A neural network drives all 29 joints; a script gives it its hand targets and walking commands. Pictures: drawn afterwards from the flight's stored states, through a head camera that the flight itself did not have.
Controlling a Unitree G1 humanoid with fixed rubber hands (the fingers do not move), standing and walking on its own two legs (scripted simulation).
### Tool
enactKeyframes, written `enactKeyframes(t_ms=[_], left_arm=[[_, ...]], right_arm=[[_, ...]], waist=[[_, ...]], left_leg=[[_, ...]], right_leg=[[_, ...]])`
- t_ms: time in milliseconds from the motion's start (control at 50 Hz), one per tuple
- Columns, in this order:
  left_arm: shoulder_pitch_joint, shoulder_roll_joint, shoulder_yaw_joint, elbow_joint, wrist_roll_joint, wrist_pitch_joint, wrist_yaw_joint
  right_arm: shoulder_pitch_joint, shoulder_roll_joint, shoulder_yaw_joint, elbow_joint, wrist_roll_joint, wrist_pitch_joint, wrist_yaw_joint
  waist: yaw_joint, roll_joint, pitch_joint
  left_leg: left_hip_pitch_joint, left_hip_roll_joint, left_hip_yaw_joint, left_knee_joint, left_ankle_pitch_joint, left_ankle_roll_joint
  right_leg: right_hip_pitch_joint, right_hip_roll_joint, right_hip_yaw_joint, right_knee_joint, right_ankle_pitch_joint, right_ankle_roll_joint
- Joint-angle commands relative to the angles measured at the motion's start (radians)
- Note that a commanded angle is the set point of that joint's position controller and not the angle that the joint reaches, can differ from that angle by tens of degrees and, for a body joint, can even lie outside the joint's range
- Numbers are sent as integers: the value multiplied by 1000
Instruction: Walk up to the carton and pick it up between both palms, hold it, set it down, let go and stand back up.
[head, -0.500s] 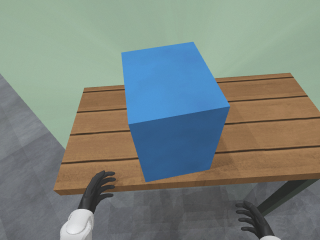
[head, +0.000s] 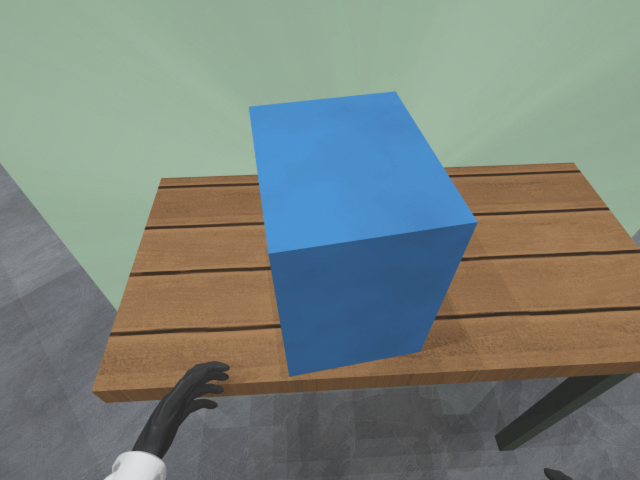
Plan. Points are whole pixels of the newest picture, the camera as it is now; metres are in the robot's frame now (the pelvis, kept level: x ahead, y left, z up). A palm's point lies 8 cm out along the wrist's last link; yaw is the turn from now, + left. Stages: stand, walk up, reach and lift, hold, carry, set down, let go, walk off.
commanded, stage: stand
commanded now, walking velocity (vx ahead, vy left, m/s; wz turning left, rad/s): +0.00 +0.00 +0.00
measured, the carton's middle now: (340, 238) +0.40 +0.01 +0.07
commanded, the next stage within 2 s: none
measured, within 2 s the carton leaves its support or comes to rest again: neither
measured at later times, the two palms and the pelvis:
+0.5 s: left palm (165, 432) +0.17 +0.21 +0.00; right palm out of the picture +0.09 -0.29 -0.09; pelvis +0.00 +0.00 +0.00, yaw +0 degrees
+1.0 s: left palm (166, 432) +0.17 +0.21 +0.00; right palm out of the picture +0.10 -0.29 -0.09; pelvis +0.00 +0.00 +0.00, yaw +0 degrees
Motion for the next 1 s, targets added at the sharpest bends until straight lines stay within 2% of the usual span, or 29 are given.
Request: enactKeyframes(t_ms=[0, 100, 240, 380, 440, 520, 980], left_arm=[[-112, 259, 190, 132, 66, 104, 144], [-105, 267, 178, 137, 63, 95, 150], [-97, 281, 174, 147, 60, 92, 157], [-94, 281, 171, 156, 57, 91, 161], [-86, 276, 170, 161, 57, 90, 160], [-92, 277, 169, 165, 56, 91, 159], [-81, 265, 166, 179, 53, 89, 165]], right_arm=[[-50, -210, -107, -98, 16, -27, 7], [-58, -214, -111, -99, 17, -25, 6], [-64, -206, -109, -100, 20, -23, 6], [-74, -207, -105, -102, 21, -21, 6], [-83, -214, -105, -102, 24, -22, 5], [-78, -215, -105, -103, 25, -21, 4], [-99, -203, -101, -102, 31, -21, -1]], waist=[[-60, -143, 49], [-58, -134, 43], [-55, -154, 27], [-52, -141, 29], [-46, -144, 30], [-53, -145, 37], [-49, -144, 28]], left_leg=[[-84, 5, -23, 8, -26, 94], [-91, 7, -23, 5, -1, 93], [-90, 10, -16, 12, 33, 89], [-95, 12, -17, 7, 33, 94], [-103, 10, -18, 9, 46, 93], [-103, 10, -19, 6, 38, 92], [-108, 15, -32, 2, 80, 86]], right_leg=[[-188, -104, 187, -231, -282, -32], [-167, -109, 186, -226, -230, -31], [-148, -109, 171, -209, -146, -27], [-145, -111, 169, -210, -155, -29], [-133, -111, 165, -205, -118, -22], [-145, -113, 167, -211, -136, -25], [-112, -121, 157, -211, -31, -12]])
